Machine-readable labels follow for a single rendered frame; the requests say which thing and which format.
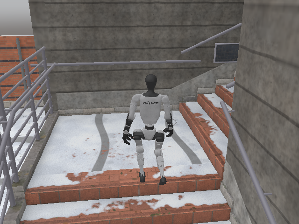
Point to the left robot upper arm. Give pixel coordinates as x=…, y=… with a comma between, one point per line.
x=133, y=106

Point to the robot right foot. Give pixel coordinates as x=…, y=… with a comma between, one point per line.
x=162, y=181

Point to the right robot upper arm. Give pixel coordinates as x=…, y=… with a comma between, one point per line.
x=166, y=105

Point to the robot left hand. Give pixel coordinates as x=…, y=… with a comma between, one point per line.
x=125, y=138

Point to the robot left thigh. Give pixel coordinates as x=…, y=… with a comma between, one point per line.
x=137, y=136

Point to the robot right forearm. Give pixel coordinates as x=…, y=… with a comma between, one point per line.
x=170, y=123

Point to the robot right hand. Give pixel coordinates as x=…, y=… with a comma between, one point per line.
x=167, y=130

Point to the robot left forearm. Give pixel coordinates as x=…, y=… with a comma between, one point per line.
x=127, y=125

